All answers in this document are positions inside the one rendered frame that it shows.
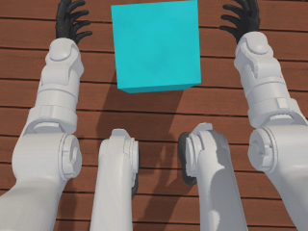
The left robot forearm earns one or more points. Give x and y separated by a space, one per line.
58 91

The carton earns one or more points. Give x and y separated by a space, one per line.
156 46

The right robot forearm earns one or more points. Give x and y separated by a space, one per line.
264 86

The robot right shin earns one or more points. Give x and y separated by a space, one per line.
202 127

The right robot upper arm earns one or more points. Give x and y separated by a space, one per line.
281 152

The robot right thigh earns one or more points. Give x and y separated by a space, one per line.
220 204

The robot right hand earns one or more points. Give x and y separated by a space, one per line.
248 20

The robot left hand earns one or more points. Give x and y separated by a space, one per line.
65 29

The left robot upper arm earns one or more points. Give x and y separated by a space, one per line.
42 164

